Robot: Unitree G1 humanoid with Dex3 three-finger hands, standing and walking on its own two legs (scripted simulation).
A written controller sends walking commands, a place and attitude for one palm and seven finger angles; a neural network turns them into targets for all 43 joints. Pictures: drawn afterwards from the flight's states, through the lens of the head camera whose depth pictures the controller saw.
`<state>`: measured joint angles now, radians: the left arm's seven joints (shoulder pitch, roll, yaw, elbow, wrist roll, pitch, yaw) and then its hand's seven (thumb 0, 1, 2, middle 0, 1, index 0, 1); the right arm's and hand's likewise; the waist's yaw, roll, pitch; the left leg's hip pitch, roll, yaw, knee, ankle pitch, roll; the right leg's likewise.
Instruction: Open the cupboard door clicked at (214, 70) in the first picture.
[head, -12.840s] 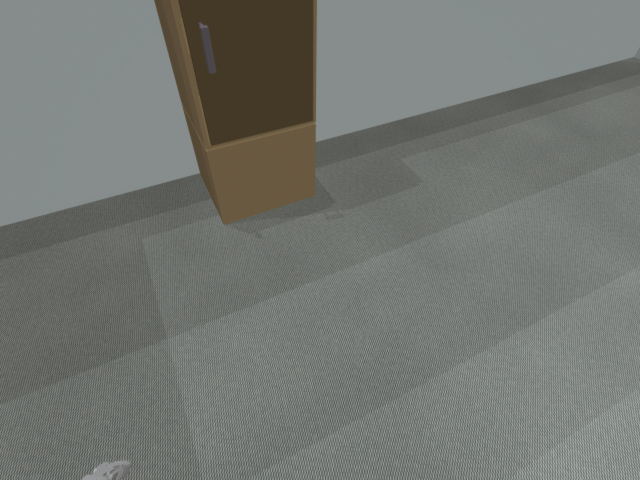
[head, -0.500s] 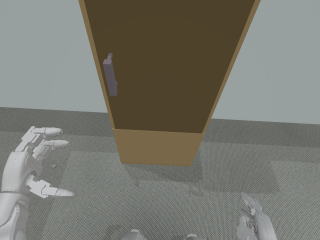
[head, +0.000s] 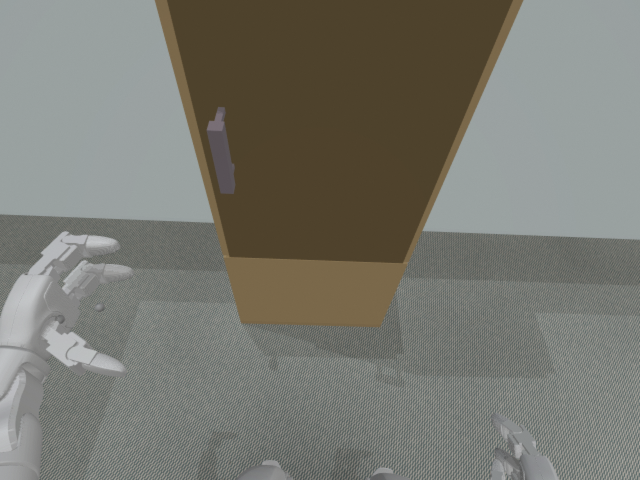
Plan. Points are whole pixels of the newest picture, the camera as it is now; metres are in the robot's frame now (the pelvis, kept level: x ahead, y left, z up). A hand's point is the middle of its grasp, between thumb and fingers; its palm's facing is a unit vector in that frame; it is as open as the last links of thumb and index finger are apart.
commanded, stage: raise the hand with hooked fingers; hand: left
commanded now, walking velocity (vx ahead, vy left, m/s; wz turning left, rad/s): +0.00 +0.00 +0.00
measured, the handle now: (224, 151) +0.57 +0.19 +0.05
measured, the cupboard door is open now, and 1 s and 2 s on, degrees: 0 0 0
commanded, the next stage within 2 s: move the hooked fingers beside the handle in 0.30 s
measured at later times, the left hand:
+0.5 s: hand (105, 308) +0.28 +0.27 +0.06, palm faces +0.06 -1.00 -0.03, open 14.0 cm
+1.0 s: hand (137, 246) +0.37 +0.26 +0.06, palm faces +0.05 -1.00 -0.03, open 14.0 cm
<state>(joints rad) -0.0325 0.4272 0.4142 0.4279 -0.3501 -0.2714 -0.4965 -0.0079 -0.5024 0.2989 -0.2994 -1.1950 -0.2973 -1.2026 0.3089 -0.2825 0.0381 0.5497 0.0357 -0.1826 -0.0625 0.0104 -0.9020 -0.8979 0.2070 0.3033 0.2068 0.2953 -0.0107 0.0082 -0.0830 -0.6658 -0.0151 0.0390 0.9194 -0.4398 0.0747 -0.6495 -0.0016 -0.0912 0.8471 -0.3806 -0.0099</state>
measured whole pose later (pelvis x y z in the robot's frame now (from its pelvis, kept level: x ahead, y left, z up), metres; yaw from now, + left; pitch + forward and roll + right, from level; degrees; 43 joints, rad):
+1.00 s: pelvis +0.00 -0.02 -0.01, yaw -1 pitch +15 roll -2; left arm -0.37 0.51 0.49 0.77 -0.28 -0.34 -0.49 -0.01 -0.50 0.30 -0.30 -1.20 -0.30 -1.20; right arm 0.34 -0.29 0.04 0.59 0.03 -0.11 -0.06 0.01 -0.90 -0.90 0.21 0.30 0.21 0.30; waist -0.06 0.00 -0.08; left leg -0.77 0.01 0.03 0.97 -0.46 0.05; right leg -0.76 0.02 -0.10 0.90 -0.40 -0.04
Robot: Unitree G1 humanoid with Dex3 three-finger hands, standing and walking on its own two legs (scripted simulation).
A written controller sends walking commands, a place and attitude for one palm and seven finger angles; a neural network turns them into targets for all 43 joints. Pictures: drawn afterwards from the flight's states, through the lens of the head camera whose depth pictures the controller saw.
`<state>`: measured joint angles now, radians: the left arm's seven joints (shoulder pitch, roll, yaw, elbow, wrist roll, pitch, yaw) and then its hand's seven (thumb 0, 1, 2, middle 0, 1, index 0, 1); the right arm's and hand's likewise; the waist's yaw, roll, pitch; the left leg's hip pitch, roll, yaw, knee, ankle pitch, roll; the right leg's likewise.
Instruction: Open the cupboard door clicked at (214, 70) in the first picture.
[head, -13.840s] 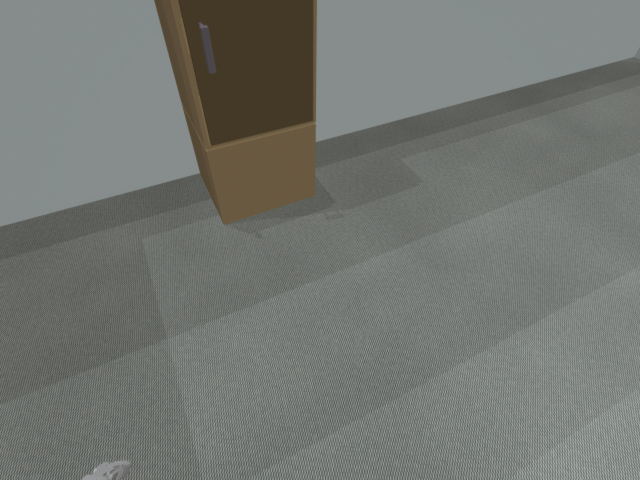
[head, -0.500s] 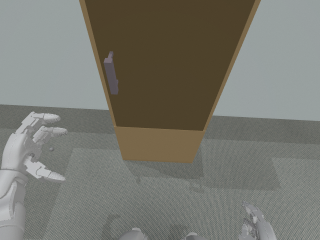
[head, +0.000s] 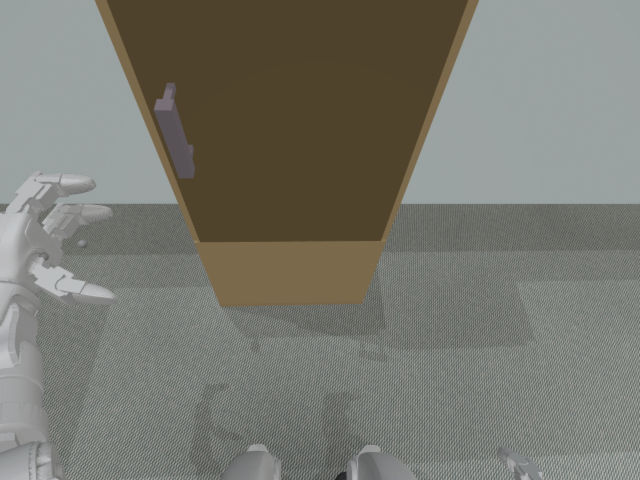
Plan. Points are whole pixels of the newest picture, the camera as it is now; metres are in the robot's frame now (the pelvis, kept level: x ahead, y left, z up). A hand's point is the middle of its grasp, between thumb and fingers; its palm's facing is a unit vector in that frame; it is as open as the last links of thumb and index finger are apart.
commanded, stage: move the hooked fingers beside the handle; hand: left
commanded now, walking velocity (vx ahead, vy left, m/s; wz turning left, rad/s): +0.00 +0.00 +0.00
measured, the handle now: (178, 132) +0.57 +0.22 +0.05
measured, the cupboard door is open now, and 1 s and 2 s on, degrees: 0 0 0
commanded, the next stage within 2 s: slide the fingers in behind the handle in 1.80 s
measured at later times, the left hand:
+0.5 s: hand (109, 199) +0.43 +0.28 +0.06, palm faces +0.05 -1.00 -0.02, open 14.0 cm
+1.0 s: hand (121, 160) +0.50 +0.28 +0.06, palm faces +0.03 -1.00 -0.01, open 14.0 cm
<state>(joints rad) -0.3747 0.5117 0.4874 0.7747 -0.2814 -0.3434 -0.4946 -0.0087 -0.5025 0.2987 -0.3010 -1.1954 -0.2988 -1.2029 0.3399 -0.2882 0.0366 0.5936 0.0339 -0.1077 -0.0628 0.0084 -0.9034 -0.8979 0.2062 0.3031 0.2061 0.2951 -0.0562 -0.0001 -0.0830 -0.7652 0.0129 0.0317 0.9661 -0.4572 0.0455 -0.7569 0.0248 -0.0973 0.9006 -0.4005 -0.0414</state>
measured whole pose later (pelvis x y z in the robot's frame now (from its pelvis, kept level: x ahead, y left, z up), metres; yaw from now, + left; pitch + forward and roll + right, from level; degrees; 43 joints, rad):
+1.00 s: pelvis -0.01 +0.02 -0.02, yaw -1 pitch +22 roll -5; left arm -0.94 0.71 0.48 1.23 -0.12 -0.39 -0.41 -0.01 -0.50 0.30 -0.30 -1.20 -0.30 -1.20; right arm 0.39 -0.30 0.06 0.62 -0.01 0.05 -0.04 0.00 -0.90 -0.90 0.21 0.30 0.21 0.30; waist -0.19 0.00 -0.08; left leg -0.99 0.02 0.02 1.07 -0.47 0.07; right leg -0.96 0.02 -0.11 0.96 -0.39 -0.02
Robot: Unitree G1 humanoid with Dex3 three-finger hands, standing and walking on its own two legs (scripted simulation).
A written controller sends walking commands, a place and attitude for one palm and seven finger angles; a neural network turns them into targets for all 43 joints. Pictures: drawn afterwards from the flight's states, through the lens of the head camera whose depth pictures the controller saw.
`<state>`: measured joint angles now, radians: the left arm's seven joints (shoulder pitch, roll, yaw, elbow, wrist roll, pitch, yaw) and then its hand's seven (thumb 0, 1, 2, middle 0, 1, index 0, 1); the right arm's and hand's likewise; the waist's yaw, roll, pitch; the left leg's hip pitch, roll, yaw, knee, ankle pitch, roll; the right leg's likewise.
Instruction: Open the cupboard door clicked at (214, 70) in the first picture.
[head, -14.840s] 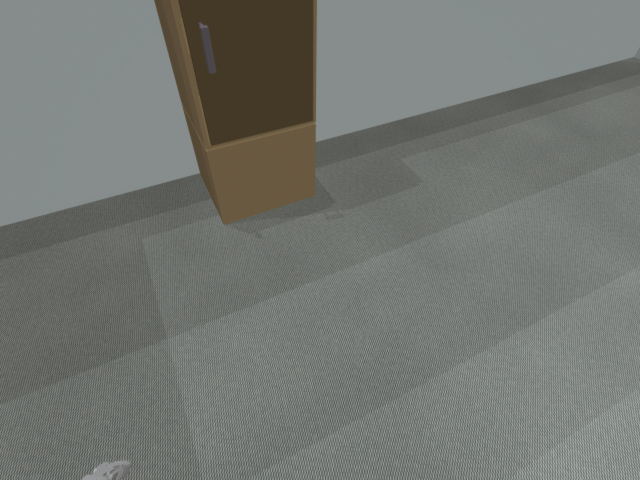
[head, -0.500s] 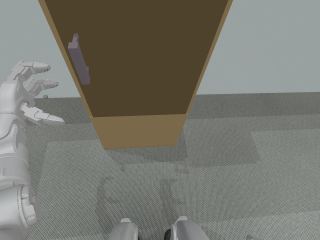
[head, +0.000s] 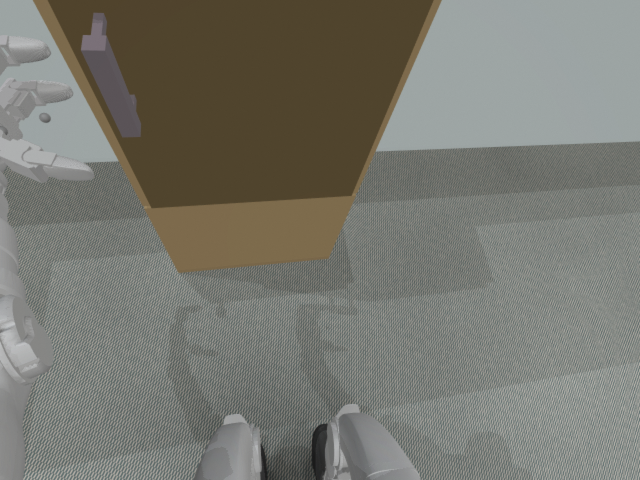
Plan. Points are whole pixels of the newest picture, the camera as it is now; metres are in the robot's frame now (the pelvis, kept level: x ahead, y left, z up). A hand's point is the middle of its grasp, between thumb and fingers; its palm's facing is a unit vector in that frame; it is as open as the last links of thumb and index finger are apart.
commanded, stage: move the hooked fingers beside the handle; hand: left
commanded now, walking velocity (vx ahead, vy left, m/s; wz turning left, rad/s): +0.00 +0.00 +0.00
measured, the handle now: (116, 79) +0.57 +0.21 +0.07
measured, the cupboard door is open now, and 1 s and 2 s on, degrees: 0 0 0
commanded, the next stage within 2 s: slide the fingers in behind the handle in 0.80 s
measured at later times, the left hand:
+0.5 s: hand (41, 120) +0.51 +0.27 +0.07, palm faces +0.04 -1.00 +0.00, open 14.0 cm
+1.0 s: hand (54, 114) +0.52 +0.26 +0.07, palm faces +0.07 -1.00 -0.01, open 14.0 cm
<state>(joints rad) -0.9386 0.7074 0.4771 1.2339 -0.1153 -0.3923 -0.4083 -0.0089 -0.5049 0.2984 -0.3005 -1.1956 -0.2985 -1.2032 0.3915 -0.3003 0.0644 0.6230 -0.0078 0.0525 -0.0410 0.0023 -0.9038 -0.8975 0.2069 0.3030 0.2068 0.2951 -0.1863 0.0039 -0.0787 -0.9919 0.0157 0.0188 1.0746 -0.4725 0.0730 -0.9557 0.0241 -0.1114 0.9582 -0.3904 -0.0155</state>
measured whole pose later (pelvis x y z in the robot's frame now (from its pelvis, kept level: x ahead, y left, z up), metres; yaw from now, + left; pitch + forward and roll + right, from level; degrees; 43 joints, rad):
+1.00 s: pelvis +0.01 +0.00 +0.00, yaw -1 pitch +23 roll -5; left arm -0.91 0.72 0.50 1.22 -0.12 -0.39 -0.39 -0.01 -0.50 0.30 -0.30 -1.20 -0.30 -1.20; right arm 0.41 -0.28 0.07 0.60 -0.01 0.10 -0.02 0.00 -0.90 -0.90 0.21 0.30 0.21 0.30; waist -0.19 0.01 -0.08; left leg -0.99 0.03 0.02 1.07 -0.49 0.07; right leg -0.95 0.04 -0.10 0.95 -0.40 -0.02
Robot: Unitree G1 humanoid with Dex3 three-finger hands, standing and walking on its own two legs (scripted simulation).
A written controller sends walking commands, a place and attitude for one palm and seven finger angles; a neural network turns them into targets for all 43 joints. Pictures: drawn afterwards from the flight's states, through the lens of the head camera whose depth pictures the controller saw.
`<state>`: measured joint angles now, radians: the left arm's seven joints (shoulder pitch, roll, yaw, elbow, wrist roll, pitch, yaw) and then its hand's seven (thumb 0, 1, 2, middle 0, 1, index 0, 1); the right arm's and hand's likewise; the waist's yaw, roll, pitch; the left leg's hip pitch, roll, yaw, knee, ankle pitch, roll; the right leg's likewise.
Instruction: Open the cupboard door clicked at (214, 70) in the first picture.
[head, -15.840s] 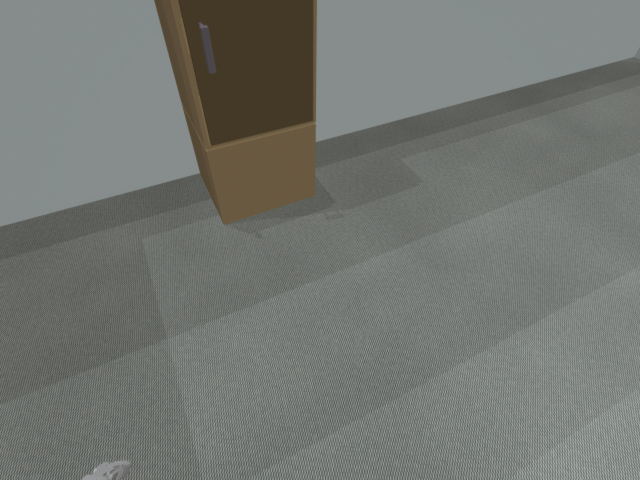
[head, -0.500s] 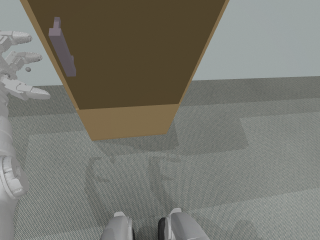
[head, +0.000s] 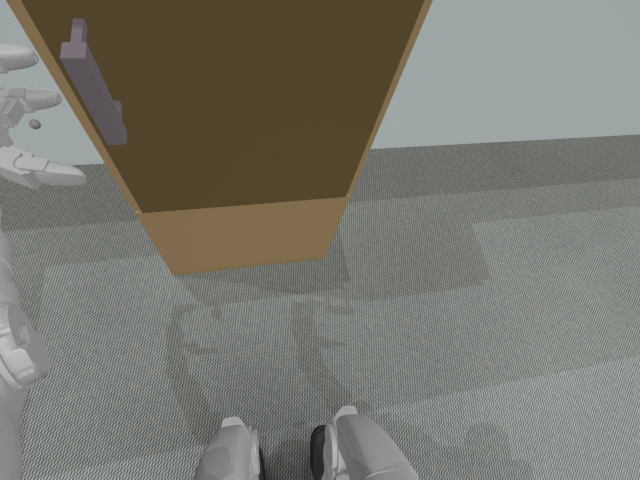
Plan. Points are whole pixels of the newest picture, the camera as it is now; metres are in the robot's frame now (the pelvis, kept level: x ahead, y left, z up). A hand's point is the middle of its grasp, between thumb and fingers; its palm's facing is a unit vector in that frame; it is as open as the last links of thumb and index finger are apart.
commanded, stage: slide the fingers in behind the handle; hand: left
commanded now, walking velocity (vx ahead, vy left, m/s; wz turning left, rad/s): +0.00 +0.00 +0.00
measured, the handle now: (99, 86) +0.56 +0.22 +0.07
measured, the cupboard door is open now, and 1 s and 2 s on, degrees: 0 0 0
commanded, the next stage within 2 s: close the thumb around the handle in 1.50 s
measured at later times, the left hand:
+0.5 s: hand (69, 124) +0.51 +0.25 +0.07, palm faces +0.06 -1.00 +0.00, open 14.0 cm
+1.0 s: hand (111, 131) +0.50 +0.20 +0.07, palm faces +0.08 -1.00 +0.00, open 14.0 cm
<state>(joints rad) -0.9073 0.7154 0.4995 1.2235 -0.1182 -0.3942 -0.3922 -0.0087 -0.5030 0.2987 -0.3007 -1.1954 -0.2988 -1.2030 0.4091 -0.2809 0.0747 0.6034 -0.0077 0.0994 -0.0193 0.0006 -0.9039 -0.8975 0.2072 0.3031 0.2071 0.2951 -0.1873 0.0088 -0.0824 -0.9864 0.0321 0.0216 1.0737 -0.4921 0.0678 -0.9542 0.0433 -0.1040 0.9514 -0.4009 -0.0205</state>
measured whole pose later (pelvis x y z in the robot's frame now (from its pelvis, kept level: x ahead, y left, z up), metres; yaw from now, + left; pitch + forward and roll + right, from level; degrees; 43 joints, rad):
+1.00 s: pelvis +0.00 +0.00 +0.00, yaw +1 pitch +21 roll -4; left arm -0.88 0.50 0.39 1.20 -0.09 -0.43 -0.20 -0.01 -0.50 0.30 -0.30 -1.20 -0.30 -1.20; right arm 0.40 -0.26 0.05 0.61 -0.02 0.10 0.01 0.00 -0.90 -0.90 0.21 0.30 0.21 0.29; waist -0.17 0.02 -0.10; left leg -0.94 0.02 0.03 1.06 -0.49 0.06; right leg -0.92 0.03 -0.09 0.96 -0.41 -0.03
